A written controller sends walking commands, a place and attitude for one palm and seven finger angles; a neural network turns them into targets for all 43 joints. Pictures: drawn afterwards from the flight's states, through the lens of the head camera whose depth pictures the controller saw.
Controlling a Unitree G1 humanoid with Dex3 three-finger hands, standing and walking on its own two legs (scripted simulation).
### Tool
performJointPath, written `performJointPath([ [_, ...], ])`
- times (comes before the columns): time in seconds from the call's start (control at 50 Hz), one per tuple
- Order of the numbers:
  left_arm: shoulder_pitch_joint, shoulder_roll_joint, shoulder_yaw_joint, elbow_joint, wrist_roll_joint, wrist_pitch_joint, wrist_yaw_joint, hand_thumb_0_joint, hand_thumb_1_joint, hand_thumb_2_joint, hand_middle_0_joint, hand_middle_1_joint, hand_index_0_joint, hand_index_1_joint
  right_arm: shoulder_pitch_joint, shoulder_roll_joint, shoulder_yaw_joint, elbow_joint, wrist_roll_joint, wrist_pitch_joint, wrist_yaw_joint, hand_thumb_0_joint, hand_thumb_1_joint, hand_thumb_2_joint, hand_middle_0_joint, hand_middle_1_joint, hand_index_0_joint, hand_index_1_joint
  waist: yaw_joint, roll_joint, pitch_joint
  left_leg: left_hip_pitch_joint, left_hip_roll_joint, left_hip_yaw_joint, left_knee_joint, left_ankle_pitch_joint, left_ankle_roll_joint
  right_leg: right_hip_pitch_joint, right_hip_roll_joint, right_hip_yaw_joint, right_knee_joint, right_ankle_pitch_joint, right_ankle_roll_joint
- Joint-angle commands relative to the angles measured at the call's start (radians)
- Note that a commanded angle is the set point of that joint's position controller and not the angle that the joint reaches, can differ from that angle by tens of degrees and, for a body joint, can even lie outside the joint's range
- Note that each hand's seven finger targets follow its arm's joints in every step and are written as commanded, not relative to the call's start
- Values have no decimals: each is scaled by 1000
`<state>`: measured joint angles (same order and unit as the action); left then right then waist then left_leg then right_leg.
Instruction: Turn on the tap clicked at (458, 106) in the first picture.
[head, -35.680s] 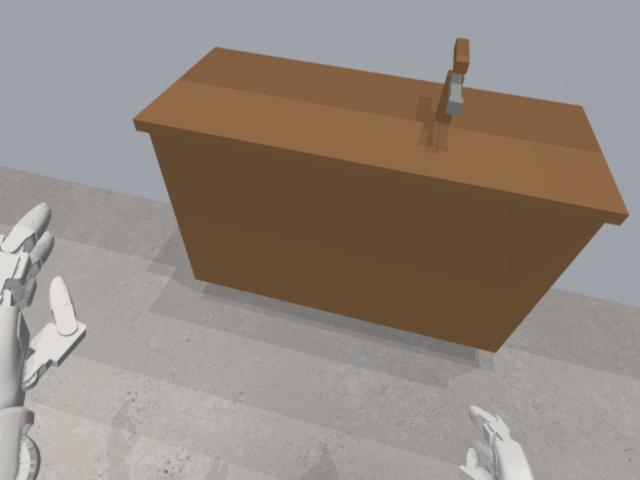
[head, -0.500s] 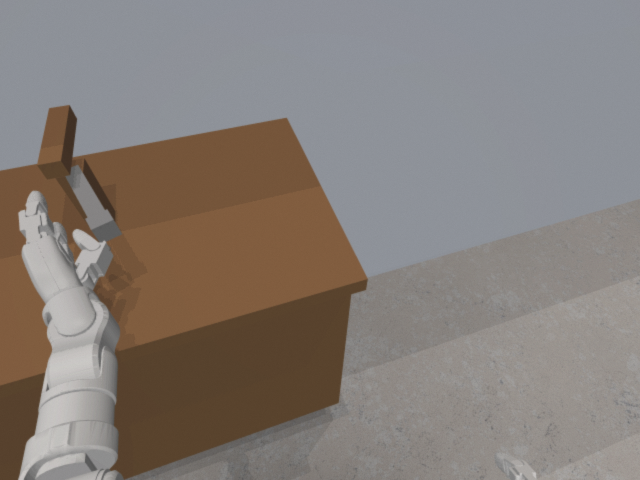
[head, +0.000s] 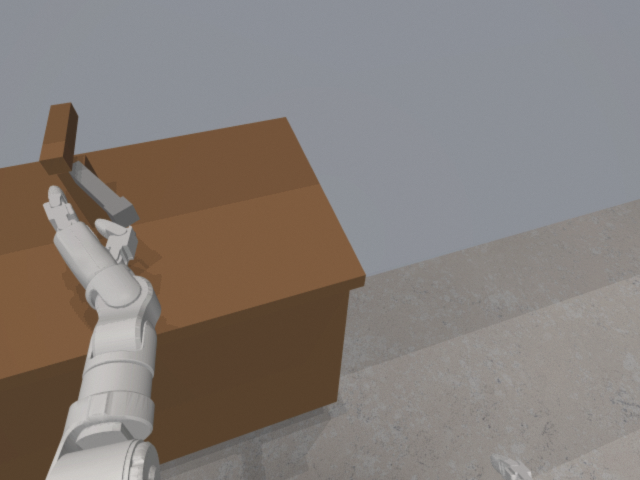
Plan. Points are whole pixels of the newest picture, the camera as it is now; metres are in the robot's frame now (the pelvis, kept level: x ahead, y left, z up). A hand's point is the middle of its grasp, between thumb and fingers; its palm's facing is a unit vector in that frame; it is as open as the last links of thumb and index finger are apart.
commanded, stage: push the lever round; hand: left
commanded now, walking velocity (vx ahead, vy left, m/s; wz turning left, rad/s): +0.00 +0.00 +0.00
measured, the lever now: (122, 213) +0.42 +0.28 +0.10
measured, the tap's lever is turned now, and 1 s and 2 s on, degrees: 29 59 86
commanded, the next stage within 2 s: lift the hand up off the lever in 1.72 s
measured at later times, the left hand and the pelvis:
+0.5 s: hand (161, 214) +0.43 +0.24 +0.10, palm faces +0.79 -0.60 -0.08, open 7.7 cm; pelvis +0.00 -0.01 +0.00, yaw +0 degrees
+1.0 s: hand (178, 199) +0.46 +0.22 +0.09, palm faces +0.84 -0.53 -0.09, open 7.7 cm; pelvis +0.01 -0.01 -0.01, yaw +1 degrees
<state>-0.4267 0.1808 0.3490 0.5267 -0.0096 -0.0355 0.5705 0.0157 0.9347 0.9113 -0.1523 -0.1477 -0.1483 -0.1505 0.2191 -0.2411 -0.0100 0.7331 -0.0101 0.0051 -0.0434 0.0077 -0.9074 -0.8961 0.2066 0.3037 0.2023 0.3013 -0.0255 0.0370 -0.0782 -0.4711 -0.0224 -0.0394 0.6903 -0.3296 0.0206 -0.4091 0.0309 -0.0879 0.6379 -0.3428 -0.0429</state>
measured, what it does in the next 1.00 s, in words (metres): stands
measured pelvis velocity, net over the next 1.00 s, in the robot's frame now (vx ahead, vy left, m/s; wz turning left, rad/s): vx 0.01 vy -0.01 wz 0.01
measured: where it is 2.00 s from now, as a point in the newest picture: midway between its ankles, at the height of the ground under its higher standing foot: outside the picture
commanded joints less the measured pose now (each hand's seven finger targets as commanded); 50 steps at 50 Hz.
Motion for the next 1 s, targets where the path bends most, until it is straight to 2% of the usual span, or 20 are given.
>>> performJointPath([
  [0.0, -426, 223, 20, -190, 43, -66, 41, 0, 900, 900, -150, -150, -150, -150, -38, -136, -44, -97, -4, -33, -14, 0, -900, -900, 200, 300, 200, 300, -16, 3, -269, 137, 5, -27, -77, 237, -12, 82, -16, 58, -85, 239, 13],
  [0.02, -440, 183, -11, -180, 43, -66, 45, 0, 900, 900, -150, -150, -150, -150, -40, -131, -43, -105, -4, -34, -10, 0, -900, -900, 200, 300, 200, 300, -26, -8, -277, 134, 4, -24, -75, 230, -10, 79, -18, 56, -84, 235, 17],
  [0.08, -474, 176, -16, -139, 52, -67, 65, 0, 900, 900, -150, -150, -150, -150, -34, -130, -43, -99, -7, -34, -6, 0, -900, -900, 200, 300, 200, 300, -30, -20, -278, 119, 3, -20, -68, 225, -6, 80, -20, 59, -84, 242, 18],
  [0.1, -476, 224, 26, -123, 59, -67, 75, 0, 900, 900, -150, -150, -150, -150, -31, -135, -45, -87, -9, -30, -8, 0, -900, -900, 200, 300, 200, 300, -25, -6, -264, 111, 4, -23, -71, 210, -6, 72, -19, 61, -88, 220, 16],
  [0.18, -528, 161, -20, -83, 68, -71, 100, 0, 900, 900, -150, -150, -150, -150, -26, -128, -44, -88, -15, -33, 3, 0, -900, -900, 200, 300, 200, 300, -38, 4, -271, 114, 3, -19, -65, 208, -5, 54, -19, 56, -87, 214, 17],
  [0.2, -535, 211, 25, -61, 74, -72, 110, 0, 900, 900, -150, -150, -150, -150, -16, -134, -46, -73, -18, -29, 2, 0, -900, -900, 200, 300, 200, 300, -35, -10, -263, 103, 5, -28, -68, 198, -7, 51, -16, 54, -87, 198, 15],
  [0.3, -607, 191, 14, -28, 90, -88, 144, 0, 900, 900, -150, -150, -150, -150, -7, -131, -50, -62, -26, -31, 12, 0, -900, -900, 200, 300, 200, 300, -42, 6, -279, 104, 6, -27, -62, 201, -8, 38, -17, 52, -81, 196, 15],
  [0.32, -610, 143, -20, -18, 88, -90, 148, 0, 900, 900, -150, -150, -150, -150, -5, -127, -49, -71, -28, -34, 18, 0, -900, -900, 200, 300, 200, 300, -51, -4, -285, 108, 6, -25, -61, 207, -7, 32, -17, 48, -78, 199, 18],
  [0.4, -606, 205, 52, 31, 98, -93, 178, 0, 900, 900, -150, -150, -150, -150, 12, -132, -57, -59, -36, -30, 25, 0, -900, -900, 200, 300, 200, 300, -37, -14, -317, 88, 3, -17, -48, 228, -5, 59, -19, 50, -70, 231, 19],
  [0.46, -642, 167, 21, 71, 102, -89, 187, 0, 900, 900, -150, -150, -150, -150, 21, -130, -55, -64, -38, -28, 34, 0, -900, -900, 200, 300, 200, 300, -53, -48, -304, 67, 2, -10, -42, 222, 1, 52, -22, 50, -70, 241, 25],
  [0.5, -661, 203, 53, 77, 113, -90, 198, 0, 900, 900, -150, -150, -150, -150, 27, -134, -58, -54, -42, -24, 35, 0, -900, -900, 200, 300, 200, 300, -48, -18, -297, 72, 5, -17, -46, 230, -3, 43, -20, 45, -67, 235, 20],
  [0.56, -706, 139, 4, 70, 117, -106, 212, 0, 900, 900, -150, -150, -150, -150, 36, -128, -61, -53, -49, -30, 49, 0, -900, -900, 200, 300, 200, 300, -65, -6, -328, 105, 7, -17, -29, 268, -5, 21, -17, 38, -55, 255, 20],
  [0.6, -713, 179, 46, 78, 122, -111, 226, 0, 900, 900, -150, -150, -150, -150, 44, -131, -66, -41, -54, -27, 53, 0, -900, -900, 200, 300, 200, 300, -58, 17, -337, 104, 7, -21, -23, 285, -10, 24, -17, 38, -48, 265, 18],
  [0.68, -731, 120, 8, 90, 123, -107, 244, 0, 900, 900, -150, -150, -150, -150, 52, -127, -67, -43, -60, -26, 68, 0, -900, -900, 200, 300, 200, 300, -68, -4, -360, 117, 9, -18, -11, 328, -14, 23, -16, 29, -38, 303, 20],
  [0.7, -716, 153, 43, 101, 127, -104, 250, 0, 900, 900, -150, -150, -150, -150, 57, -131, -72, -33, -62, -22, 68, 0, -900, -900, 200, 300, 200, 300, -60, 2, -361, 118, 12, -24, -13, 338, -18, 22, -15, 27, -35, 297, 18],
  [0.72, -742, 111, 6, 77, 123, -105, 251, 0, 900, 900, -150, -150, -150, -150, 57, -127, -70, -42, -63, -23, 73, 0, -900, -900, 200, 300, 200, 300, -68, 7, -372, 131, 11, -20, -10, 354, -18, 19, -15, 25, -31, 312, 20],
  [0.86, -783, 97, 6, 139, 135, -82, 280, 0, 900, 900, -150, -150, -150, -150, 64, -126, -71, -30, -69, -20, 86, 0, -900, -900, 200, 300, 200, 300, -77, -19, -351, 102, 9, -18, -6, 335, -12, 14, -18, 23, -35, 314, 23],
  [0.9, -782, 150, 58, 152, 141, -80, 293, 0, 900, 900, -150, -150, -150, -150, 70, -130, -75, -20, -72, -15, 85, 0, -900, -900, 200, 300, 200, 300, -71, -14, -364, 99, 8, -17, -1, 341, -10, 25, -21, 26, -34, 326, 24],
  [0.92, -813, 112, 21, 128, 140, -83, 293, 0, 900, 900, -150, -150, -150, -150, 72, -125, -71, -27, -73, -15, 90, 0, -900, -900, 200, 300, 200, 300, -79, 3, -385, 113, 7, -15, 0, 360, -13, 25, -22, 24, -28, 342, 25],
  [0.98, -809, 116, 34, 155, 144, -74, 302, 0, 900, 900, -150, -150, -150, -150, 80, -125, -74, -23, -76, -12, 97, 0, -900, -900, 200, 300, 200, 300, -80, -19, -395, 103, 7, -12, 13, 371, -10, 34, -25, 24, -25, 376, 30],
])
